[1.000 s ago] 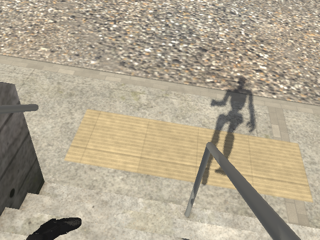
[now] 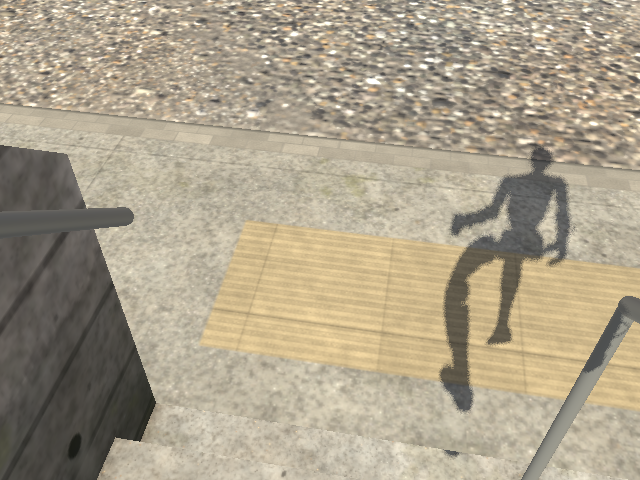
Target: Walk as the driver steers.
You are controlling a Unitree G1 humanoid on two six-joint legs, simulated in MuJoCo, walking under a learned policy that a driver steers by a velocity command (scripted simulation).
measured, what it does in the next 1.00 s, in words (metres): goes down: right foot 0.20 m lower, then left foot 0.21 m lower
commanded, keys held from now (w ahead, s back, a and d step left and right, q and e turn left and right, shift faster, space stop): w+e+shift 0.34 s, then w+q+shift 0.66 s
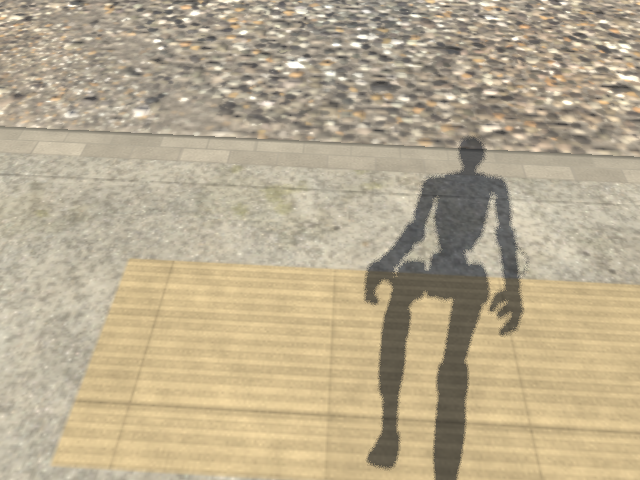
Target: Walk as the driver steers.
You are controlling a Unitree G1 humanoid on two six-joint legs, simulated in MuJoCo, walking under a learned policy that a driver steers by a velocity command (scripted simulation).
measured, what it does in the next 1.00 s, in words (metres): goes down, turning right: left foot 0.21 m lower, then right foot 0.20 m lower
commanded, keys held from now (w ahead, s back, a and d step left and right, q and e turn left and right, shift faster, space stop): w+q+shift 0.04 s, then w+shift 0.06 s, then w+e+shift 0.82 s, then e+shift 0.02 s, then q+shift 0.06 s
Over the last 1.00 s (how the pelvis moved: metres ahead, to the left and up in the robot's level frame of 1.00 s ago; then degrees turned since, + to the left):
0.68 -0.10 -0.51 -3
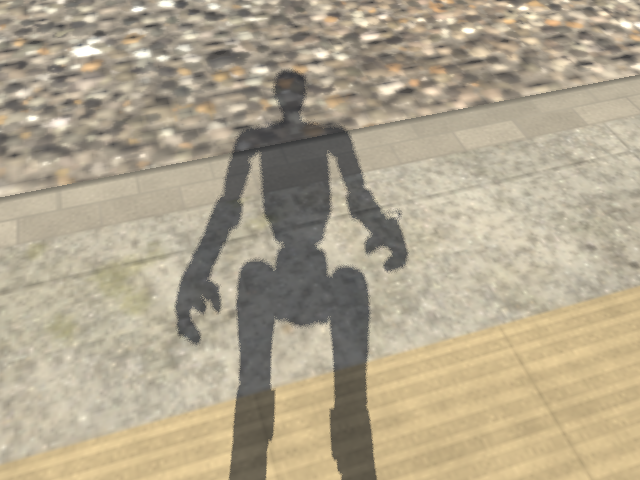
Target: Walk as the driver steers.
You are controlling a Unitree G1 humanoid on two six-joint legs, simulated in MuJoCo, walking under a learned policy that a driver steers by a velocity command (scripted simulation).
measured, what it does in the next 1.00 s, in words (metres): walks ahead, turning left: right foot, then left foot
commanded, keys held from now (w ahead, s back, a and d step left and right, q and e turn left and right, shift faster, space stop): q+shift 0.72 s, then e+shift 0.28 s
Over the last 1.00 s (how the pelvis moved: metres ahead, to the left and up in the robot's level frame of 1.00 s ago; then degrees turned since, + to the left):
0.85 0.00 -0.41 -25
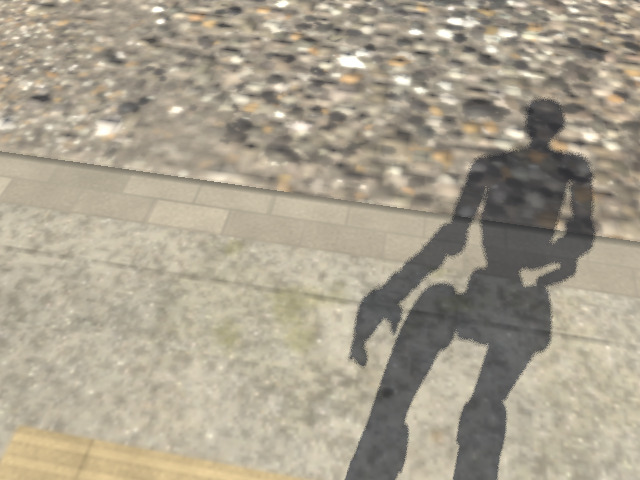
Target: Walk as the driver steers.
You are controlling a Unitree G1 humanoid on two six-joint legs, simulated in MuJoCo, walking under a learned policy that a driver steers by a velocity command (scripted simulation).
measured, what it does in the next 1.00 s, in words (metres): walks ahead: right foot, then left foot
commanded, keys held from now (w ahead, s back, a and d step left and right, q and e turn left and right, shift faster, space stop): e+shift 0.12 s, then w+e+shift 0.24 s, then w+q+shift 0.36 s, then q+shift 0.26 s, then e+shift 0.02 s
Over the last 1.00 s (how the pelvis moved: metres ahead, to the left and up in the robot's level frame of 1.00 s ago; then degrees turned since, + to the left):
0.22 0.03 0.02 27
